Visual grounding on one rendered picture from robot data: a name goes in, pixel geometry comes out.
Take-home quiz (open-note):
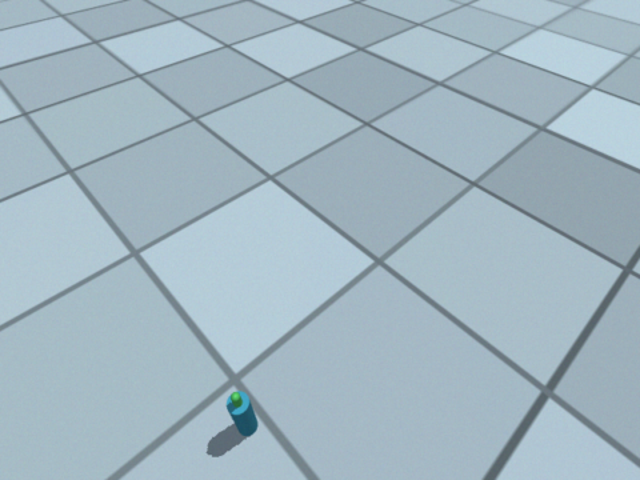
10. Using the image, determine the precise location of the bottle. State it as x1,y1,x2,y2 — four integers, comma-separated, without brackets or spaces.
226,391,258,436

